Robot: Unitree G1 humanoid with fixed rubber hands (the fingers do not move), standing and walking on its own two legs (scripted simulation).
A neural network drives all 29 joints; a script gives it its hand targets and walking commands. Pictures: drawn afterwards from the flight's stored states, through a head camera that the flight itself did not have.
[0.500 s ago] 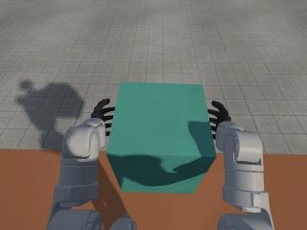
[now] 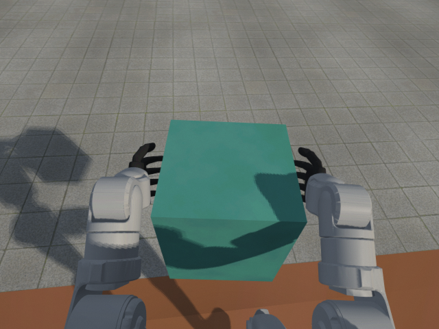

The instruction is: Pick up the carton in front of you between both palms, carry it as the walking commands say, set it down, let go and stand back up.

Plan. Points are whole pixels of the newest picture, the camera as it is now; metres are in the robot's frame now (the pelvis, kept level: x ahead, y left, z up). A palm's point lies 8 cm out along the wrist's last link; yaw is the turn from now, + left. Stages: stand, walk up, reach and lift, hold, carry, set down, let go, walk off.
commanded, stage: carry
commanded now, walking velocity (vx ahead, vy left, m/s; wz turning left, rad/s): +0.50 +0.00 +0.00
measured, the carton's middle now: (224, 205) +0.36 -0.02 +0.02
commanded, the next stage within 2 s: none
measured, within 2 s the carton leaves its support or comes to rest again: neither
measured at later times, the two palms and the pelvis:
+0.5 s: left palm (155, 103) +0.64 +0.14 +0.05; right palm (272, 100) +0.67 -0.16 +0.05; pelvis +0.30 -0.04 -0.04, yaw +2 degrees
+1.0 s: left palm (162, 47) +0.96 +0.16 +0.04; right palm (253, 51) +0.94 -0.14 +0.04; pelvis +0.59 +0.02 -0.06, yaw +0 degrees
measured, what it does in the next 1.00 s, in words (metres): goes down: right foot 0.03 m lower, then left foot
